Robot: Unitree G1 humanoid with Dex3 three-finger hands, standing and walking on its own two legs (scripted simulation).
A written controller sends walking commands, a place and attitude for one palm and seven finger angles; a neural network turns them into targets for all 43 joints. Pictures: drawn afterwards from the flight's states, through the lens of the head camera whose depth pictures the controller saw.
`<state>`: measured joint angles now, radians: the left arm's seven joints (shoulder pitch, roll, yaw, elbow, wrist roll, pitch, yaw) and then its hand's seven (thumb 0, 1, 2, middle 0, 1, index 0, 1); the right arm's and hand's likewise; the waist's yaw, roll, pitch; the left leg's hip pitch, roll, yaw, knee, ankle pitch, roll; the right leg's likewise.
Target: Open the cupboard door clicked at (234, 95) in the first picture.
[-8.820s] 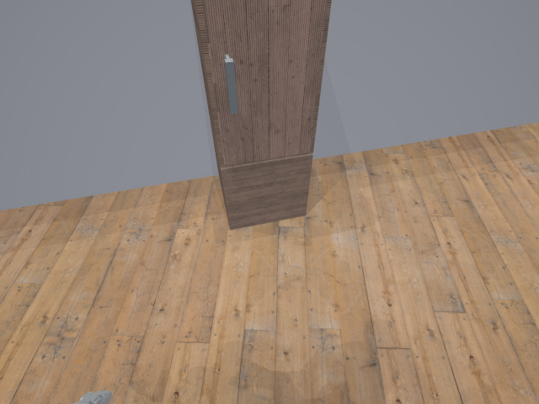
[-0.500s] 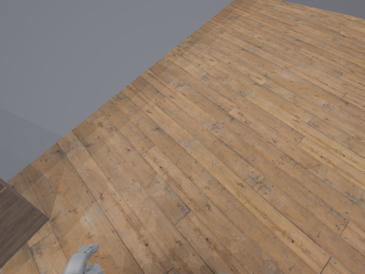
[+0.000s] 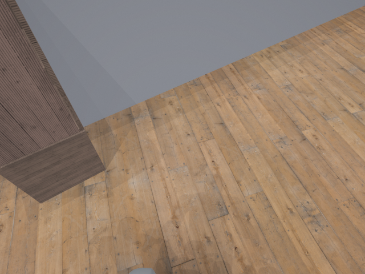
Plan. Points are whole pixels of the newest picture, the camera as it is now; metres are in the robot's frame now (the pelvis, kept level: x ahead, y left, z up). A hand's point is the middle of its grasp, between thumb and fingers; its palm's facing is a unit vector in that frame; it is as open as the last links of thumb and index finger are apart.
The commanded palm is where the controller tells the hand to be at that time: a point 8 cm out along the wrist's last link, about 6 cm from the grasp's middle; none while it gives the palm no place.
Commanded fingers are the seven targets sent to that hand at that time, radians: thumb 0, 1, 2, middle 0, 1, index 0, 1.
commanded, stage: turn to face it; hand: left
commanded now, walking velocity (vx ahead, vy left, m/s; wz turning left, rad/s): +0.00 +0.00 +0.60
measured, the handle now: out of the picture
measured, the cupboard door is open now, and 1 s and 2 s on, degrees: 0 0 0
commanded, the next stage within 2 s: take the last steps up to it in 0.90 s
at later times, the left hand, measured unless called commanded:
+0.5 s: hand out of the picture +0.09 +0.27 -0.14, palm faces +0.29 -0.93 -0.24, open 7.4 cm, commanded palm none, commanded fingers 0.00 0.90 0.90 -0.20 -0.30 -0.20 -0.30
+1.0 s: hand out of the picture -0.04 +0.18 -0.14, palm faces +0.53 -0.80 -0.29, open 7.4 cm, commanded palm none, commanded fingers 0.00 0.90 0.90 -0.20 -0.30 -0.20 -0.30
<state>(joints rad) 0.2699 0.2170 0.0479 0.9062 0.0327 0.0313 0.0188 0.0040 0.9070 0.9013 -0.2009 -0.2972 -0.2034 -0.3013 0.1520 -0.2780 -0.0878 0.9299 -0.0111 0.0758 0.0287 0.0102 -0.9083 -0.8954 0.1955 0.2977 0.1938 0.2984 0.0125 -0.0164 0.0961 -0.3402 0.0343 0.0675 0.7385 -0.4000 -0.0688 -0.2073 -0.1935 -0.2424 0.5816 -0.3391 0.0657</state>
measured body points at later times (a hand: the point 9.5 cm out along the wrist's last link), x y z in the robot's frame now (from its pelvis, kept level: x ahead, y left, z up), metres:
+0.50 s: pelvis +0.02 +0.03 +0.01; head +0.04 +0.06 +0.46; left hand +0.08 +0.32 -0.12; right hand +0.12 -0.20 -0.12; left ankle +0.00 +0.11 -0.73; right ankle +0.06 -0.13 -0.67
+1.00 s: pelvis +0.02 -0.01 +0.01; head +0.06 -0.03 +0.46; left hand -0.07 +0.22 -0.12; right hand +0.21 -0.21 -0.15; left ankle -0.09 +0.13 -0.66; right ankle +0.06 -0.12 -0.73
